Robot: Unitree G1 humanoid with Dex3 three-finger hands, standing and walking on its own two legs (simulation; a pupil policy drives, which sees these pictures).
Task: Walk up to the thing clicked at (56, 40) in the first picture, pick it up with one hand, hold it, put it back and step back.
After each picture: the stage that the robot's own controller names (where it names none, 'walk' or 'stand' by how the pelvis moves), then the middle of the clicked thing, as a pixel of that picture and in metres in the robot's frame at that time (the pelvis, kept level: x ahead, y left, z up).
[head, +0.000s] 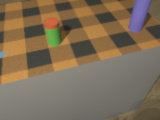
stand; (53, 32) +0.62 +0.15 +0.05
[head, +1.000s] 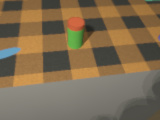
walk; (75, 33) +0.55 +0.05 +0.06
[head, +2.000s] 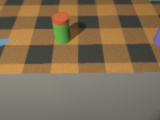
stand; (61, 28) +0.57 +0.11 +0.07
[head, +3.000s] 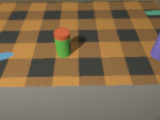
stand; (63, 43) +0.54 +0.10 +0.04
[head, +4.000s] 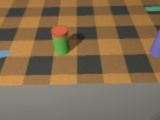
stand; (61, 40) +0.55 +0.11 +0.04
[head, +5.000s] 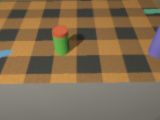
stand; (61, 40) +0.56 +0.11 +0.04
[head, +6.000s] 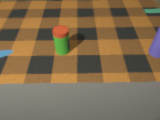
stand; (61, 40) +0.56 +0.11 +0.04
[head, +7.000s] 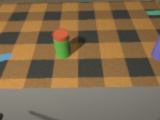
rise first; (62, 44) +0.54 +0.12 +0.05
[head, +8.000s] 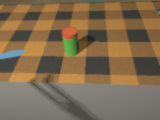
go down; (71, 41) +0.56 +0.11 +0.05
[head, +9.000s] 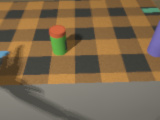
go down; (58, 40) +0.56 +0.10 +0.06
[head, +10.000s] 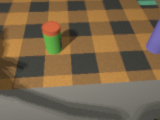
go down; (52, 38) +0.53 +0.10 +0.06
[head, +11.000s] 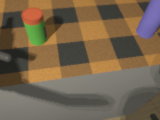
close in; (35, 27) +0.53 +0.12 +0.08
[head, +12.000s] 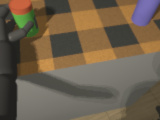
close; (25, 18) +0.56 +0.13 +0.10
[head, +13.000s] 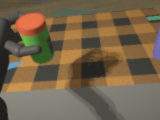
lift; (37, 39) +0.33 +0.13 +0.28
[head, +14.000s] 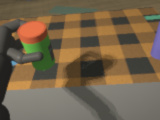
lift; (38, 47) +0.32 +0.13 +0.25
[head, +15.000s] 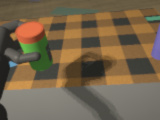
hold; (36, 47) +0.32 +0.14 +0.25
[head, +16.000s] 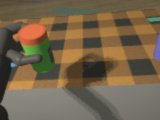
hold; (38, 49) +0.32 +0.13 +0.25
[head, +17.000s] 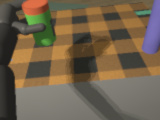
crouch; (40, 22) +0.41 +0.11 +0.27
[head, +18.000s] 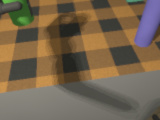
lower; (16, 2) +0.49 +0.15 +0.26
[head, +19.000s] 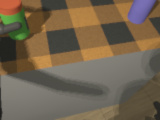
lower; (14, 18) +0.52 +0.14 +0.12
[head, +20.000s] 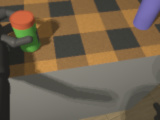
lower; (26, 32) +0.49 +0.14 +0.11
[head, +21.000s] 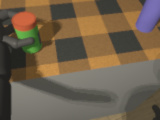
lower; (28, 33) +0.49 +0.13 +0.11
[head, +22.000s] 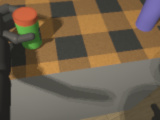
lower; (28, 29) +0.49 +0.13 +0.11
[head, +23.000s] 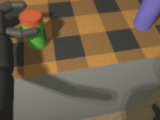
open; (34, 30) +0.51 +0.11 +0.10
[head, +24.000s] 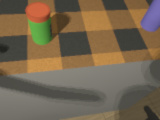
sink last; (40, 24) +0.50 +0.10 +0.10
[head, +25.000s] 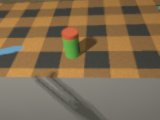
sink last; (71, 43) +0.52 +0.10 +0.08
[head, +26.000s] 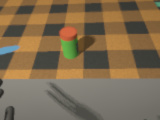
stand; (69, 43) +0.51 +0.10 +0.07
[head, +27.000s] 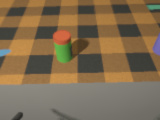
stand; (63, 47) +0.49 +0.10 +0.07
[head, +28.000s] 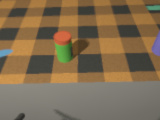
stand; (64, 47) +0.50 +0.10 +0.06
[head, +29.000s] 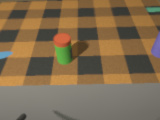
stand; (63, 49) +0.49 +0.11 +0.05
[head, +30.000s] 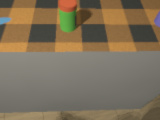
walk; (67, 15) +0.58 +0.06 +0.08
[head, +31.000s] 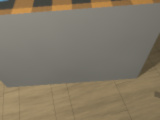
walk; out of the picture +0.87 +0.16 +0.07
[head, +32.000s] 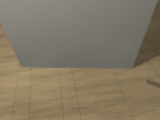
stand; out of the picture +1.21 +0.04 +0.06
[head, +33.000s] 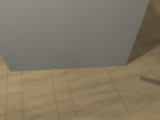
stand; out of the picture +1.14 +0.12 +0.05
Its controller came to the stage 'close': yes
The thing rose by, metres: 0.22
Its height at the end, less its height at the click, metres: +0.00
